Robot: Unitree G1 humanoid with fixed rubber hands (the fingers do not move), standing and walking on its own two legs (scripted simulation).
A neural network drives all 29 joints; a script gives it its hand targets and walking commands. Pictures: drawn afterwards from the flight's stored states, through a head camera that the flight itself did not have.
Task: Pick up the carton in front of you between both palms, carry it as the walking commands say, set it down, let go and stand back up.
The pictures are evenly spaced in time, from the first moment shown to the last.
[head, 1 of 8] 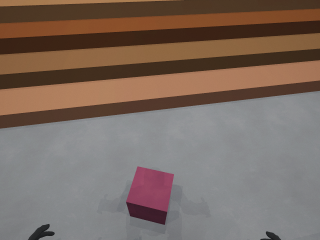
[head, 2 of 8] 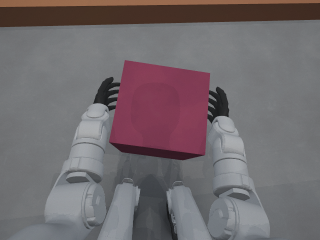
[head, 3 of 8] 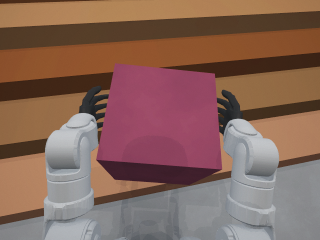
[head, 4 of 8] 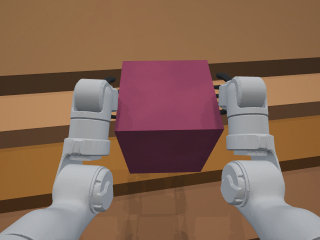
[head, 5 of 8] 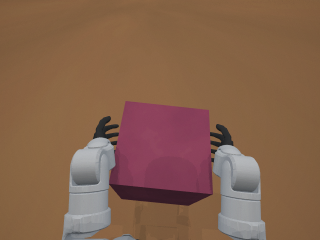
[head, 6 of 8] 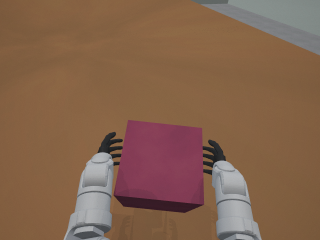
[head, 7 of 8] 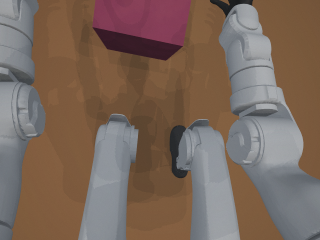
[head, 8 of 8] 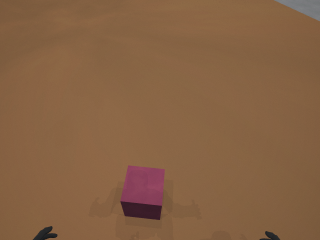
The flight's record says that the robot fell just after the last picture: no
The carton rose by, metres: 2.03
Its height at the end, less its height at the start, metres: +1.30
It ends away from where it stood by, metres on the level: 5.87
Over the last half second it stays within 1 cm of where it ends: yes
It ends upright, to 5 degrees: yes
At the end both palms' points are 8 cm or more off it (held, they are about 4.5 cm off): yes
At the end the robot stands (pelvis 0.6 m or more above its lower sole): yes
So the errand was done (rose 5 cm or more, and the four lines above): yes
